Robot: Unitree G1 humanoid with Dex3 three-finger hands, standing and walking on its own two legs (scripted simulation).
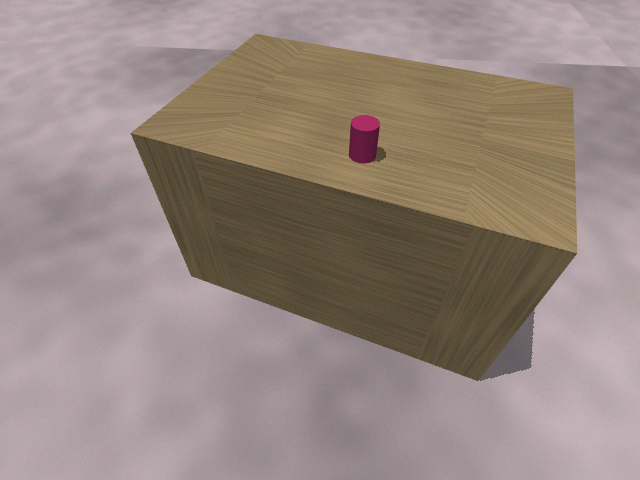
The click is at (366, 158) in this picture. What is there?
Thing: squat round
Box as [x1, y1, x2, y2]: [349, 115, 379, 162]
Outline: 359,115 351,120 349,156 351,159 357,162 369,162 375,157 379,121 376,118 369,115
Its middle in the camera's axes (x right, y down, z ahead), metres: +0.11 -0.23 +0.95
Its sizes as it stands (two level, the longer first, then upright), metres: 0.068 0.068 0.092
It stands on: a support 0.65 m high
